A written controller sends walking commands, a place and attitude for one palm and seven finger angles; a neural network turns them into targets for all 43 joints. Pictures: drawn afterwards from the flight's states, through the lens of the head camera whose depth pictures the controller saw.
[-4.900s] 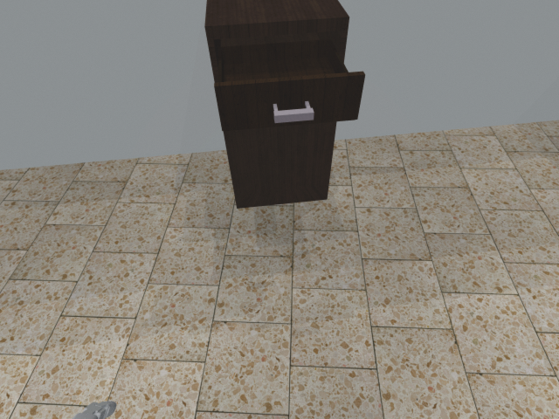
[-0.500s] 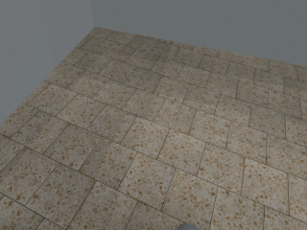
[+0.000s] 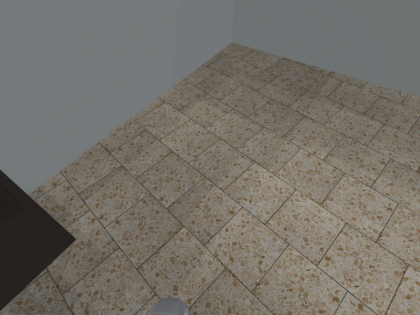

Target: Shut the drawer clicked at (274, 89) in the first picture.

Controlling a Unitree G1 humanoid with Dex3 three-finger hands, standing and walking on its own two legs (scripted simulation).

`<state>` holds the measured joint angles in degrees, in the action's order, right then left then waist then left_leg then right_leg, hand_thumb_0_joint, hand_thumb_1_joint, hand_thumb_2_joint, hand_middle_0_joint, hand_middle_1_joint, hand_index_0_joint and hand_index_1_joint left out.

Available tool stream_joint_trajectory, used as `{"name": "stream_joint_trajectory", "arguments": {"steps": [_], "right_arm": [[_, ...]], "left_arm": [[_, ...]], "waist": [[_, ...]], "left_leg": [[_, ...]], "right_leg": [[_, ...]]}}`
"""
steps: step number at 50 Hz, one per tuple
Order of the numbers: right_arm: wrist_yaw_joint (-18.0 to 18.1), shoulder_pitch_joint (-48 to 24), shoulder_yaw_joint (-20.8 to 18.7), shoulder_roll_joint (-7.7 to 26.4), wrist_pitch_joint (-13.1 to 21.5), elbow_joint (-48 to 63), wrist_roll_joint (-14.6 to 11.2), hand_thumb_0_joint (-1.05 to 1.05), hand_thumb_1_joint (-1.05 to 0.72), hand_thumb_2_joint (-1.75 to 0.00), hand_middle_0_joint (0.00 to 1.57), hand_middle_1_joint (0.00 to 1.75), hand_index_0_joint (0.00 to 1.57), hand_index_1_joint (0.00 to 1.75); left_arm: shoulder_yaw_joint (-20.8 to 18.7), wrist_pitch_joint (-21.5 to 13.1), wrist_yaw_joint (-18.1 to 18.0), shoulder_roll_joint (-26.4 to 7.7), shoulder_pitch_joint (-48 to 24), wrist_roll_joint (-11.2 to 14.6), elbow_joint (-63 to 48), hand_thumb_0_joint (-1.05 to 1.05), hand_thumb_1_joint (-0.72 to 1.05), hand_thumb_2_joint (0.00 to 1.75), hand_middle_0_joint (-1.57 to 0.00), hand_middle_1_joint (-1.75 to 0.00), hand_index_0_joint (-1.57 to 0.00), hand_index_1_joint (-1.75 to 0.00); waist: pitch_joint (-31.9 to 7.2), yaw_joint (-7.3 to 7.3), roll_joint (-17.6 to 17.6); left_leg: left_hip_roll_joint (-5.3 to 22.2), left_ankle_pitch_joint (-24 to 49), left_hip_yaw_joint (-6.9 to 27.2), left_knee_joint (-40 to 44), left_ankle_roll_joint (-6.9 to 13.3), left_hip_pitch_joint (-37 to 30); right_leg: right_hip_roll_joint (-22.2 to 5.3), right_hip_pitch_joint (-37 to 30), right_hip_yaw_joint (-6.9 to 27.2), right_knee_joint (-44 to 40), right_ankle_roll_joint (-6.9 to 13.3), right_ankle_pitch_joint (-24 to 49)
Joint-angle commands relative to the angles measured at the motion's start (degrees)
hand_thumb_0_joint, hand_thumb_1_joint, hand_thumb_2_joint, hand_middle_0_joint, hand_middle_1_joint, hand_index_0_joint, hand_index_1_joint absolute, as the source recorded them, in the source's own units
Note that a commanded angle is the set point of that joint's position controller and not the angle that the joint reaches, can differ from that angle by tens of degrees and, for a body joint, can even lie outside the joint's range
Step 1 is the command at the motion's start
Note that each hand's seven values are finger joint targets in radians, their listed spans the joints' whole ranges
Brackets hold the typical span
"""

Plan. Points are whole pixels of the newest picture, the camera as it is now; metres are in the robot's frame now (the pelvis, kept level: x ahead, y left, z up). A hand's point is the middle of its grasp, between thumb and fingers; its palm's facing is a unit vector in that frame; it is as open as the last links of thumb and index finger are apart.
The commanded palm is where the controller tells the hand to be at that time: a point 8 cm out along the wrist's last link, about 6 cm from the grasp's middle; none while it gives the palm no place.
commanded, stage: turn to face it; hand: left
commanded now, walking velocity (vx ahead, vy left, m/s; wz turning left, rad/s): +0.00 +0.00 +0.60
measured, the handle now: out of the picture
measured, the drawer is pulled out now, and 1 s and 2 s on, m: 0.29 0.29 0.29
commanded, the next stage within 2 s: take the last steps up to it in 1.60 s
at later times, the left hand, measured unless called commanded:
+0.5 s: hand out of the picture -0.01 +0.28 -0.16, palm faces +0.32 -0.91 -0.27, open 7.4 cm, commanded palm none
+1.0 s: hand out of the picture -0.12 +0.22 -0.17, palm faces +0.58 -0.77 -0.24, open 7.4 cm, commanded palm none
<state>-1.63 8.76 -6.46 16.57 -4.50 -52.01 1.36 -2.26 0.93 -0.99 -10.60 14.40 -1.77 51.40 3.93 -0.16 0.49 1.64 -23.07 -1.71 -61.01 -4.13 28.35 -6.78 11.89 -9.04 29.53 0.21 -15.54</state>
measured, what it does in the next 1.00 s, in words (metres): steps on the spot, turning left: left foot, then right foot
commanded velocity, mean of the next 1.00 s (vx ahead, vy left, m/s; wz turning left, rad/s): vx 0.00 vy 0.00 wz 0.60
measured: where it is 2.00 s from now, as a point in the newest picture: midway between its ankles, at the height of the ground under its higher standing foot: outside the picture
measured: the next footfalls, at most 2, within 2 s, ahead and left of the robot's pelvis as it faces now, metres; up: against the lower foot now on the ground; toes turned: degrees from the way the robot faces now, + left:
left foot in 0.18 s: +0.01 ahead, +0.15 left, +0.00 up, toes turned +13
right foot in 0.62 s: +0.05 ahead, -0.08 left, +0.00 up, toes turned +21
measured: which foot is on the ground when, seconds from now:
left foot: up 0.00-0.16, down 0.18-0.62, up 0.64-1.00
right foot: down 0.00-0.18, up 0.20-0.60, down 0.62-1.00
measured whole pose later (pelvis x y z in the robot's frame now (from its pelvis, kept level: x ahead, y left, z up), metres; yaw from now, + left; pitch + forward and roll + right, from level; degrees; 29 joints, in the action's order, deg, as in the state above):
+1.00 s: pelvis -0.05 +0.03 -0.01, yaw +36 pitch -1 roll +1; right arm -1.7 8.7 -5.2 15.3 -4.1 -53.2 0.8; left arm -2.5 1.2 -0.7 -12.0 13.6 -1.9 50.5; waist 5.9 0.1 -1.2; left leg 2.1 -24.4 -4.0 -45.1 -3.6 20.7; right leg -10.0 12.4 -12.3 32.8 -2.6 -18.3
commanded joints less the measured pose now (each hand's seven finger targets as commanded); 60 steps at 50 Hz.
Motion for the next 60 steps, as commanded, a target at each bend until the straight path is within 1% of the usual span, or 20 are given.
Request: {"name": "stream_joint_trajectory", "arguments": {"steps": [1, 4, 7, 8, 9, 10, 15, 22, 29, 30, 31, 32, 36, 44, 49, 51, 52, 53, 57, 60], "right_arm": [[-0.3, -7.2, 1.0, 1.4, 1.6, 6.3, -0.6, 0.00, -0.90, -0.90, 0.20, 0.30, 0.20, 0.30], [-0.1, -6.0, 1.4, 1.4, 2.3, 6.4, -0.9, 0.00, -0.90, -0.90, 0.20, 0.30, 0.20, 0.30], [0.2, -0.2, 0.9, 3.5, 3.2, 5.1, -0.7, 0.00, -0.90, -0.90, 0.20, 0.30, 0.20, 0.30], [0.5, 2.9, -0.4, 8.6, 3.7, 4.7, -0.4, 0.00, -0.90, -0.90, 0.20, 0.30, 0.20, 0.30], [0.8, 6.3, -1.9, 14.7, 3.7, 4.3, -0.3, 0.00, -0.90, -0.90, 0.20, 0.30, 0.20, 0.30], [1.2, 9.7, -1.9, 14.3, 3.6, 2.4, -0.5, 0.00, -0.90, -0.90, 0.20, 0.30, 0.20, 0.30], [2.2, -1.6, 0.1, 8.1, 4.2, 5.2, -0.4, 0.00, -0.90, -0.90, 0.20, 0.30, 0.20, 0.30], [2.2, 3.3, -0.6, 8.1, 3.6, 3.2, -0.1, 0.00, -0.90, -0.90, 0.20, 0.30, 0.20, 0.30], [1.9, 0.7, -1.2, 7.5, 2.8, 4.0, -0.4, 0.00, -0.90, -0.90, 0.20, 0.30, 0.20, 0.30], [1.5, 1.0, -0.9, 5.2, 2.9, 4.4, -0.9, 0.00, -0.90, -0.90, 0.20, 0.30, 0.20, 0.30], [1.4, 2.5, -0.2, 1.0, 3.0, 5.6, -1.2, 0.00, -0.90, -0.90, 0.20, 0.30, 0.20, 0.30], [1.3, 2.8, -0.8, 3.5, 2.8, 5.8, -0.2, 0.00, -0.90, -0.90, 0.20, 0.30, 0.20, 0.30], [0.0, 3.7, -0.6, 2.5, 1.5, 2.5, 0.0, 0.00, -0.90, -0.90, 0.20, 0.30, 0.20, 0.30], [-0.3, -3.6, 0.7, 1.1, 1.5, 4.2, -0.5, 0.00, -0.90, -0.90, 0.20, 0.30, 0.20, 0.30], [0.1, -1.2, 1.3, 1.4, 2.7, 4.4, -0.8, 0.00, -0.90, -0.90, 0.20, 0.30, 0.20, 0.30], [0.1, 4.7, 0.1, 6.6, 3.6, 3.3, -0.5, 0.00, -0.90, -0.90, 0.20, 0.30, 0.20, 0.30], [0.5, 8.5, -1.7, 13.6, 3.9, 3.2, -0.2, 0.00, -0.90, -0.90, 0.20, 0.30, 0.20, 0.30], [1.0, 12.2, -1.9, 15.1, 3.6, 1.7, -0.6, 0.00, -0.90, -0.90, 0.20, 0.30, 0.20, 0.30], [2.4, 2.2, 0.6, 8.0, 4.0, 3.9, -0.3, 0.00, -0.90, -0.90, 0.20, 0.30, 0.20, 0.30], [2.4, 0.8, 1.1, 7.1, 4.2, 4.4, -0.6, 0.00, -0.90, -0.90, 0.20, 0.30, 0.20, 0.30]], "left_arm": [[-3.5, -0.9, -0.7, -14.0, 3.5, -0.2, -3.0, 0.00, 0.90, 0.90, -0.20, -0.30, -0.20, -0.30], [-4.1, -0.6, -0.6, -15.2, 3.4, -0.1, -2.8, 0.00, 0.90, 0.90, -0.20, -0.30, -0.20, -0.30], [-4.4, 0.1, -0.2, -14.4, 2.3, 0.6, -2.7, 0.00, 0.90, 0.90, -0.20, -0.30, -0.20, -0.30], [-4.2, 0.4, 0.1, -11.9, 2.7, 1.0, -3.8, 0.00, 0.90, 0.90, -0.20, -0.30, -0.20, -0.30], [-3.1, 0.5, 0.5, -8.2, -0.2, 1.0, -6.7, 0.00, 0.90, 0.90, -0.20, -0.30, -0.20, -0.30], [-2.9, 1.3, -0.1, -9.9, -5.1, 0.3, -7.5, 0.00, 0.90, 0.90, -0.20, -0.30, -0.20, -0.30], [-3.8, 1.1, 0.7, -9.4, -1.4, 0.6, -3.2, 0.00, 0.90, 0.90, -0.20, -0.30, -0.20, -0.30], [-3.4, 0.9, 0.0, -8.1, -5.8, 1.0, -5.1, 0.00, 0.90, 0.90, -0.20, -0.30, -0.20, -0.30], [-3.3, -0.2, -0.7, -8.2, 0.7, 1.6, -4.6, 0.00, 0.90, 0.90, -0.20, -0.30, -0.20, -0.30], [-3.8, -0.8, -1.0, -11.1, 2.3, 1.2, -4.5, 0.00, 0.90, 0.90, -0.20, -0.30, -0.20, -0.30], [-4.9, -1.2, -1.5, -16.1, 2.6, 0.3, -4.9, 0.00, 0.90, 0.90, -0.20, -0.30, -0.20, -0.30], [-4.4, -0.8, -1.3, -16.8, 0.9, 0.6, -6.2, 0.00, 0.90, 0.90, -0.20, -0.30, -0.20, -0.30], [-2.8, -1.3, -1.1, -10.3, -7.3, 0.7, -7.6, 0.00, 0.90, 0.90, -0.20, -0.30, -0.20, -0.30], [-3.5, -1.0, -0.9, -13.7, 1.1, 0.0, -4.5, 0.00, 0.90, 0.90, -0.20, -0.30, -0.20, -0.30], [-4.3, -0.3, -0.6, -15.1, 1.1, 0.1, -3.7, 0.00, 0.90, 0.90, -0.20, -0.30, -0.20, -0.30], [-4.2, 0.4, -0.2, -12.9, 1.6, 0.9, -4.2, 0.00, 0.90, 0.90, -0.20, -0.30, -0.20, -0.30], [-3.3, 0.5, 0.3, -8.7, 0.4, 1.2, -6.8, 0.00, 0.90, 0.90, -0.20, -0.30, -0.20, -0.30], [-2.6, 1.0, 0.0, -9.1, -3.7, 0.6, -8.2, 0.00, 0.90, 0.90, -0.20, -0.30, -0.20, -0.30], [-3.2, 1.1, 0.2, -9.3, -3.4, 0.8, -4.1, 0.00, 0.90, 0.90, -0.20, -0.30, -0.20, -0.30], [-3.1, 1.4, 0.3, -9.7, -1.4, 0.8, -2.6, 0.00, 0.90, 0.90, -0.20, -0.30, -0.20, -0.30]], "waist": [[-2.6, 3.79, -12.4], [-5.8, 3.66, -13.8], [-8.3, 0.41, -10.3], [-10.9, -1.37, 1.8], [-9.5, -3.99, 17.9], [-9.3, -5.82, 13.6], [-6.2, 0.14, 8.3], [-5.8, -2.04, 6.7], [-8.2, 1.65, 6.7], [-8.5, 2.56, 0.8], [-8.1, 2.65, -16.5], [-7.4, 2.15, -14.7], [-0.1, -1.84, -8.8], [-2.4, 2.66, -12.2], [-6.7, 1.68, -13.5], [-10.6, -1.78, -2.0], [-11.2, -4.16, 17.8], [-11.2, -5.81, 13.2], [-6.1, -1.06, 8.3], [-5.4, -0.15, 7.3]], "left_leg": [[-0.1, -3.3, -2.5, 9.8, -0.1, 0.5], [-0.7, -3.3, -4.4, 18.2, 0.8, -4.9], [-0.5, 10.3, -4.6, 36.4, 2.1, -18.5], [8.2, 19.6, 7.1, 39.6, 5.8, -28.7], [22.5, 38.9, 24.0, 40.9, 13.7, -32.3], [22.4, 35.0, 23.2, 40.6, 16.0, -27.9], [11.0, 23.2, 14.1, 42.5, 12.2, -18.8], [10.9, 22.2, 21.6, 42.2, 14.3, -20.0], [6.1, 21.8, 24.5, 35.6, 11.0, -9.9], [3.0, 14.9, 21.8, 30.3, 8.1, -2.5], [-5.7, -3.2, 8.9, 16.8, 2.7, 8.3], [-4.7, -9.7, 6.9, 4.8, 2.2, 7.0], [-0.5, 1.3, 4.0, -9.2, 0.7, 5.7], [0.2, -2.2, -1.8, 7.0, -0.5, 0.9], [-1.6, 1.5, -5.4, 24.6, 1.2, -8.7], [3.4, 17.2, 1.5, 37.8, 3.9, -25.9], [20.2, 39.7, 23.8, 39.2, 11.8, -33.7], [23.8, 46.6, 24.8, 38.7, 16.4, -31.9], [12.7, 35.6, 14.6, 40.1, 12.9, -21.3], [10.4, 30.9, 13.2, 42.5, 12.6, -19.4]], "right_leg": [[-14.1, -6.1, 8.6, -9.4, 7.2, 18.3], [-15.1, -7.7, 6.7, -5.8, 6.9, 24.4], [-13.0, -1.6, 1.0, 4.2, 1.2, 20.1], [-8.7, 9.6, -1.5, 14.6, -2.5, 6.9], [-2.0, 24.6, -1.1, 26.9, -6.3, -22.2], [-2.0, 24.3, 5.8, 33.7, -5.4, -20.9], [-0.1, 20.3, 8.8, 35.5, -5.7, -5.5], [3.1, 17.2, 9.5, 23.7, -5.6, -8.7], [6.0, -3.1, 8.4, -2.3, -3.8, 0.1], [0.5, -11.1, 13.5, -10.6, -2.4, 0.9], [-15.8, -16.3, 29.4, -16.0, 3.4, -0.1], [-21.8, -7.3, 30.6, -16.4, 7.9, -1.0], [-11.4, 0.6, 13.7, -13.0, 5.5, 7.7], [-13.6, -5.9, 7.4, -9.1, 6.9, 20.5], [-13.9, -7.7, 3.2, -1.1, 4.5, 26.8], [-10.6, 4.2, -0.9, 13.7, -1.1, 14.1], [-2.1, 22.2, -1.7, 27.1, -6.1, -20.0], [-1.4, 24.5, 4.9, 34.7, -5.3, -23.2], [-0.8, 21.3, 8.9, 39.5, -5.4, -8.6], [0.1, 18.5, 8.7, 35.8, -5.6, -5.2]]}}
